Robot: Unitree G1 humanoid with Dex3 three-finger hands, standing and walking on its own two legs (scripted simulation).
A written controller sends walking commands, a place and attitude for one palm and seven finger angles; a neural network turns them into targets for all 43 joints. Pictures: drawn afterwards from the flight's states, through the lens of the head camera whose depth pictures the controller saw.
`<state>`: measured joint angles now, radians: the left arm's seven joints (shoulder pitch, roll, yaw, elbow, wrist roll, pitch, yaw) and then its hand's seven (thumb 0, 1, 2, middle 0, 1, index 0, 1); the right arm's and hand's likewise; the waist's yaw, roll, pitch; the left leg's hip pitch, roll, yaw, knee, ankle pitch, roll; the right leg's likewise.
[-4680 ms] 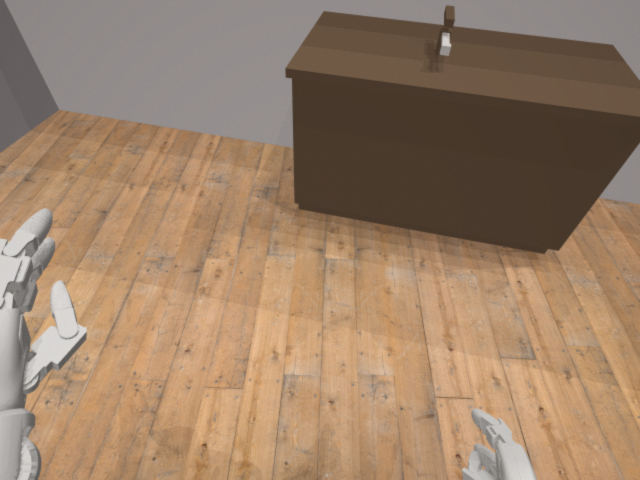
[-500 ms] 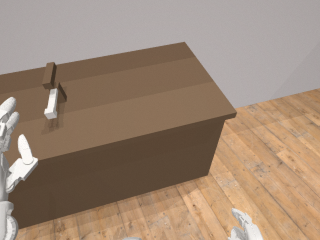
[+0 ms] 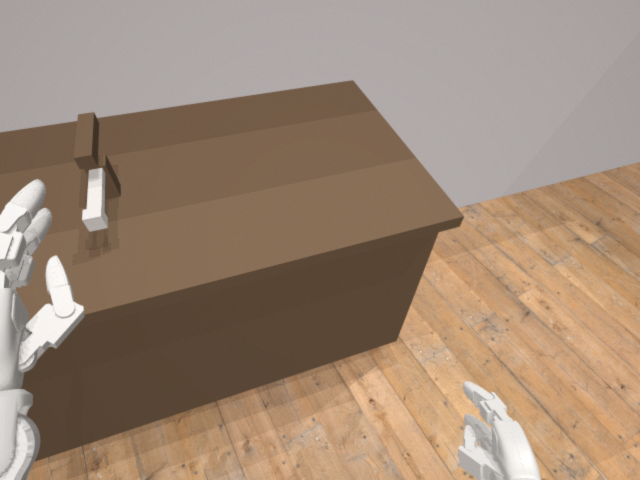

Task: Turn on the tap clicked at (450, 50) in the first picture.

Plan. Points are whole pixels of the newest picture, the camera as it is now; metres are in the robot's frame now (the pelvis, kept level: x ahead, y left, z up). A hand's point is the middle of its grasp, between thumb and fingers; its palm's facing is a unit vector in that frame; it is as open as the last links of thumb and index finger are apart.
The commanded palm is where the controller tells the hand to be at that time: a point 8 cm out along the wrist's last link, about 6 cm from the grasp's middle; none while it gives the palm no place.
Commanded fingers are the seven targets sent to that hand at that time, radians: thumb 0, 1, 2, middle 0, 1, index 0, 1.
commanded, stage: come to a stop and stand still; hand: left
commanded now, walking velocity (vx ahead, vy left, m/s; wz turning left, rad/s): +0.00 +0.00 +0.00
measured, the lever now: (95, 219) +0.48 +0.40 +0.01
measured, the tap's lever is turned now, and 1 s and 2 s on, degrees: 0 0 0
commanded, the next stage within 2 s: look again from close up in 1.14 s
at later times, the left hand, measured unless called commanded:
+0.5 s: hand (18, 340) +0.20 +0.28 +0.16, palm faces +0.45 -0.82 -0.34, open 7.4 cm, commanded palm +0.14 +0.30 +0.18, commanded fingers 0.00 0.90 0.90 -0.20 -0.30 -0.20 -0.30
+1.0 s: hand (50, 302) +0.23 +0.27 +0.16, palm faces +0.43 -0.82 -0.37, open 7.4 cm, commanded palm +0.17 +0.30 +0.18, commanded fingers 0.00 0.90 0.90 -0.20 -0.30 -0.20 -0.30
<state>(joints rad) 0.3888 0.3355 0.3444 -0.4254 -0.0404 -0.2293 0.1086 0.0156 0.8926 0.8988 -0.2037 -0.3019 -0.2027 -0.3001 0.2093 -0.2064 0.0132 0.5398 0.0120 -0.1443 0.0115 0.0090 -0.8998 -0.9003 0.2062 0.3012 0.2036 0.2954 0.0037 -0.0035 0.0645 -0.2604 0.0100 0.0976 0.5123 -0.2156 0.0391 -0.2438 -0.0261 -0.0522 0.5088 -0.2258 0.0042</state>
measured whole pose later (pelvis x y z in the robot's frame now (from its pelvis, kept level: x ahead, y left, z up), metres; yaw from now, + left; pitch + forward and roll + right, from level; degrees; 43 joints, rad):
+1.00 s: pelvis +0.03 +0.01 +0.01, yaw +4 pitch +0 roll -1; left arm 0.43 0.36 0.34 -0.43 -0.05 -0.18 0.10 0.02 0.89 0.90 -0.21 -0.30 -0.21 -0.30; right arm 0.19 -0.20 0.04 0.56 -0.01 -0.09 -0.04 0.01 -0.90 -0.90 0.21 0.30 0.20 0.30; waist 0.03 0.00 0.03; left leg -0.21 -0.02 0.03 0.39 -0.18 0.04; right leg -0.14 0.02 0.00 0.32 -0.19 0.00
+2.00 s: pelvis +0.05 +0.01 +0.00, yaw +3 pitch +0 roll -1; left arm 0.43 0.34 0.34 -0.42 -0.05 -0.19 0.13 0.02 0.89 0.90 -0.21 -0.30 -0.21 -0.30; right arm 0.23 -0.20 0.02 0.59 0.00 -0.09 -0.05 0.01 -0.90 -0.90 0.21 0.30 0.20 0.30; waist 0.01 0.00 0.00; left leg -0.25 -0.03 0.05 0.55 -0.31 0.06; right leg -0.20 0.01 0.02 0.52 -0.32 0.00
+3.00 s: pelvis +0.14 +0.09 +0.00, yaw +2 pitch -2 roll -1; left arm 0.45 0.36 0.37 -0.55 -0.06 -0.18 0.12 0.02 0.89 0.90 -0.21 -0.30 -0.21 -0.30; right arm 0.19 -0.12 0.06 0.59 0.01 -0.12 -0.02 0.01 -0.90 -0.90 0.21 0.30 0.20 0.30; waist 0.03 -0.03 0.08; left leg -0.27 0.07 0.02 0.52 -0.22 -0.03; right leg -0.20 -0.01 -0.02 0.47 -0.24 0.02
